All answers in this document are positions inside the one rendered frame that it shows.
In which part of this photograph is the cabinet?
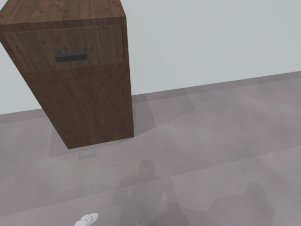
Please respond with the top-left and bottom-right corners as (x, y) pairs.
(0, 0), (134, 149)

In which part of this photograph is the drawer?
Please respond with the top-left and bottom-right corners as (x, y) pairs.
(3, 24), (124, 72)

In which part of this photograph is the handle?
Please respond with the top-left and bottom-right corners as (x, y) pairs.
(55, 48), (87, 63)

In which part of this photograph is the robot left hand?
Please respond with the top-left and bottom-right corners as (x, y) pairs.
(74, 213), (98, 226)

